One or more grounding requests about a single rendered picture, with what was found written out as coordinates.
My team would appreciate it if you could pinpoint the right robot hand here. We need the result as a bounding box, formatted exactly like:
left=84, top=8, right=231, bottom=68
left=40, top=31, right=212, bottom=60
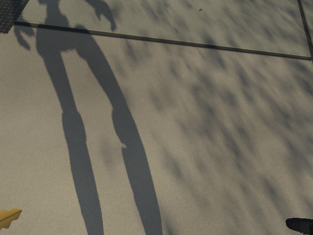
left=286, top=217, right=313, bottom=235

